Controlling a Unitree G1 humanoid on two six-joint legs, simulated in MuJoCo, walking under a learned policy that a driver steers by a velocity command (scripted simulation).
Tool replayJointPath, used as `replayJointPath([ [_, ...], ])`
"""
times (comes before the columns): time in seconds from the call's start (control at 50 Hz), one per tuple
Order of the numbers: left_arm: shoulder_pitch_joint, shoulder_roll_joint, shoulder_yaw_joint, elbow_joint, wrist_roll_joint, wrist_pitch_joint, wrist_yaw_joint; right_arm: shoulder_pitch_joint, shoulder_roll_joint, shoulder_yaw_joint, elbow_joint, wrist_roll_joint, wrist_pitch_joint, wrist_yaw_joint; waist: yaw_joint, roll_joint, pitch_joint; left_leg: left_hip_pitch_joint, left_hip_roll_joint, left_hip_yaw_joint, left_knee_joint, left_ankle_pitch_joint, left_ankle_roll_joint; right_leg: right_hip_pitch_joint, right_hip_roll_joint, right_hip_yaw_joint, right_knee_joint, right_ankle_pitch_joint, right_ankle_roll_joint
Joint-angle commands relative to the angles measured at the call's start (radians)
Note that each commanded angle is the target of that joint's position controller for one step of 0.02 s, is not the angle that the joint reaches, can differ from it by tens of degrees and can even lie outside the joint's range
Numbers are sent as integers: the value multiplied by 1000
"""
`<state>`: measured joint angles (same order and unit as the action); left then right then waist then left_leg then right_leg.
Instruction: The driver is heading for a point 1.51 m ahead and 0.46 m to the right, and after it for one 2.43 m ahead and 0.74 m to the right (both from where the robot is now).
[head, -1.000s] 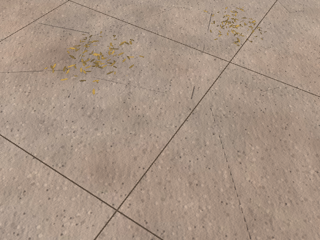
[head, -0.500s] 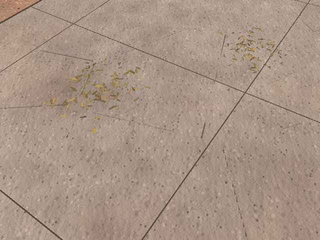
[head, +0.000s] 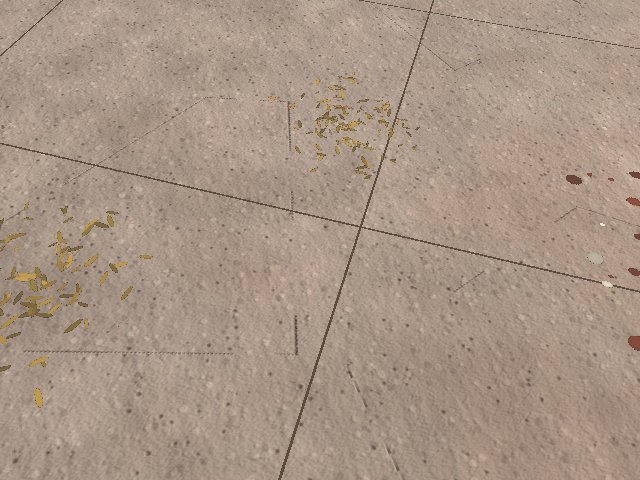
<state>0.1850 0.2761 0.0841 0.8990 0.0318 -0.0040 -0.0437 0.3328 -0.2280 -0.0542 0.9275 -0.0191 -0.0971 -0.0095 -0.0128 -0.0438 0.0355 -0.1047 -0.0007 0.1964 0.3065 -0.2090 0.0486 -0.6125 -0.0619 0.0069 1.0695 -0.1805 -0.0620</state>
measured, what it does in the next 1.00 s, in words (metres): walks ahead, turning right: right foot, then left foot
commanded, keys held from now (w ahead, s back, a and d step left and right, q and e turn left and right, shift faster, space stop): w+e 0.52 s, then w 0.48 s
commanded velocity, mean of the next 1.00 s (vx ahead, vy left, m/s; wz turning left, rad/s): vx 0.50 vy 0.00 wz -0.42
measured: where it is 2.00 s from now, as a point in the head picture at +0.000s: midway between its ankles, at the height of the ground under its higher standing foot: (457, 285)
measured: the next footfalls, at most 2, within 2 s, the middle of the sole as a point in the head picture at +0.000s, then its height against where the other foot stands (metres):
right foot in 0.26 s outside the picture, level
left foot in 0.82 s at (358, 411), level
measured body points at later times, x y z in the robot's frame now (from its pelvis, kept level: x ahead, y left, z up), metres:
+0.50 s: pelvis +0.25 -0.08 +0.00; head +0.28 -0.10 +0.44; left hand +0.38 +0.18 -0.13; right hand +0.30 -0.37 -0.13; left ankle +0.35 +0.08 -0.67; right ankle +0.24 -0.11 -0.75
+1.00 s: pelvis +0.55 -0.13 -0.01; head +0.57 -0.13 +0.44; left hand +0.70 +0.09 -0.15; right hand +0.51 -0.40 -0.13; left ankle +0.60 -0.07 -0.75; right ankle +0.44 -0.21 -0.66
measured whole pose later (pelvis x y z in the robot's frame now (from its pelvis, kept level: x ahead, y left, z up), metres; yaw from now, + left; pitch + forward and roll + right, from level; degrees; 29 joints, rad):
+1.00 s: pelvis +0.55 -0.13 -0.01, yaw -25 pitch +0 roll +0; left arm 0.30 0.27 0.04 0.90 0.03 -0.05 -0.01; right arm 0.27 -0.25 -0.05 0.86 -0.02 -0.07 0.01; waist 0.01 -0.03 0.05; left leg -0.22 -0.06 0.08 0.40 -0.17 0.08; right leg -0.41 0.02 0.05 1.12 -0.31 -0.08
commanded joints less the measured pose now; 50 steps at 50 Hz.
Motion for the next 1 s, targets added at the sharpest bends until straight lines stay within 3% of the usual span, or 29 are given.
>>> replayJointPath([
  [0.02,-63,-10,-15,-79,0,-2,-19,17,-88,-14,-36,-1,-17,0,10,123,31,22,261,-111,-163,281,87,-86,-28,-4,-107,108,14],
  [0.1,-198,-21,-33,-133,2,-6,-34,56,-120,-21,-18,0,-15,-7,-17,123,58,53,267,-22,-163,341,77,-13,-13,-82,-329,169,-3],
  [0.14,-235,-10,-34,-153,5,-6,-37,86,-133,-26,-4,-1,-6,-11,-26,121,67,113,284,6,-140,396,72,4,-2,-109,-387,126,-25],
  [0.18,-239,2,-30,-162,11,-5,-33,101,-147,-29,7,-2,8,-16,-20,128,60,175,292,40,-70,570,63,43,31,-138,-430,47,-56],
  [0.22,-162,23,-19,-147,14,-5,-22,104,-178,-37,12,-2,25,-19,16,151,6,214,294,71,98,864,55,158,99,-173,-455,-58,-95],
  [0.24,-65,41,-7,-120,13,-11,-15,102,-191,-39,11,-1,37,-18,54,149,-52,207,291,79,254,917,53,265,139,-177,-487,-86,-120],
  [0.26,99,71,12,-68,21,-21,-1,88,-192,-38,-1,2,46,-15,126,107,-142,105,275,98,490,805,27,483,160,-151,-567,-51,-154],
  [0.28,218,175,45,-49,34,-22,17,99,-138,-25,-46,12,44,-8,159,-29,-257,-196,224,99,818,389,-18,779,-56,158,-612,-214,-230],
  [0.3,174,262,63,-76,0,-11,24,56,-101,-23,-125,9,32,11,100,-194,-312,-556,7,-28,1126,-344,-75,944,-280,689,-758,-175,-349],
  [0.32,190,242,57,-75,-11,2,33,-73,-161,-32,-152,0,22,14,136,-21,-237,-661,50,-186,1132,-271,-66,898,-264,616,-797,-52,-328],
  [0.34,144,196,45,-63,-18,-1,41,-91,-131,-22,-157,14,10,17,98,12,-123,-662,94,-198,1066,-174,-55,779,-241,475,-798,50,-305],
  [0.36,93,145,33,-66,-22,-9,44,-60,-124,-20,-136,12,6,15,46,60,-53,-593,129,-204,956,-130,-53,647,-186,382,-812,179,-261],
  [0.4,34,101,16,-76,-32,-29,49,-20,-118,-21,-123,-25,38,14,-15,47,-40,-474,149,-217,862,-114,-73,520,-104,278,-830,293,-227],
  [0.42,43,98,13,-77,-35,-41,47,-14,-114,-21,-124,-31,54,18,-22,42,-50,-453,144,-212,840,-113,-83,499,-87,266,-836,325,-229],
  [0.5,130,136,20,-60,-33,-57,39,-136,-103,-17,-173,-28,79,25,6,25,-8,-527,133,-194,697,5,-112,464,-54,265,-883,268,-219],
  [0.62,261,113,6,-22,-30,-65,44,-313,-97,-5,-229,-20,71,35,79,-3,12,-603,101,-184,457,198,-89,609,-51,251,-874,384,-160],
  [0.7,322,113,-3,6,-19,-66,58,-418,-93,8,-272,-12,58,45,114,-12,36,-587,60,-154,334,207,-48,699,-76,248,-844,493,-150],
  [0.74,313,130,-3,12,-12,-68,65,-410,-106,7,-281,-10,50,45,93,-24,44,-524,39,-153,275,162,-15,722,-99,249,-820,571,-136],
  [0.76,286,140,-3,10,-11,-70,68,-357,-115,3,-268,-9,46,41,60,-31,34,-436,18,-148,242,125,5,710,-98,233,-785,671,-118],
  [0.8,258,160,0,15,-6,-74,65,-147,-155,-17,-201,-4,37,20,-32,-27,-69,-176,-47,-125,195,61,45,698,-68,198,-565,908,-88],
  [0.82,242,153,-4,10,-11,-78,60,11,-181,-28,-161,-12,27,6,-110,5,-156,53,17,-181,158,92,77,586,-29,166,-359,783,-74],
  [0.84,285,77,-22,-25,-31,-84,54,147,-271,-48,-150,-37,23,-8,-125,147,-300,315,269,-509,145,-31,147,362,68,111,-37,394,-45],
  [0.86,395,51,-22,-7,-44,-81,51,131,-308,-61,-126,-32,33,6,-55,327,-333,404,435,-920,6,8,261,112,225,85,204,-346,-24],
  [0.88,313,109,-15,-3,-8,-73,55,30,-215,-42,-140,0,41,16,-25,144,-176,255,385,-868,-31,-122,235,43,142,140,247,-267,-40],
  [0.9,231,103,-15,-18,-6,-74,47,-55,-150,-27,-152,7,39,21,-10,72,-62,112,344,-702,-55,-112,214,42,100,126,204,-182,-37],
  [0.92,192,83,-21,-30,-7,-72,40,-88,-118,-17,-150,-1,34,23,5,55,-19,36,292,-597,-85,-39,187,58,67,109,154,-142,-35],
  [0.94,184,76,-22,-33,1,-63,34,-82,-106,-10,-134,0,28,20,18,83,1,-12,256,-518,-102,52,169,79,47,95,115,-129,-27],
  [1.0,191,43,-32,-29,10,-42,18,-23,-110,-8,-86,9,4,24,41,119,-13,-46,216,-408,-138,216,165,104,22,53,51,-100,1],
])
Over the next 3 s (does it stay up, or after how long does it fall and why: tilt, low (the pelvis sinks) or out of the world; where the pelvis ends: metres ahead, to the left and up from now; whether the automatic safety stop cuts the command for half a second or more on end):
stays up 1.51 -0.58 -0.03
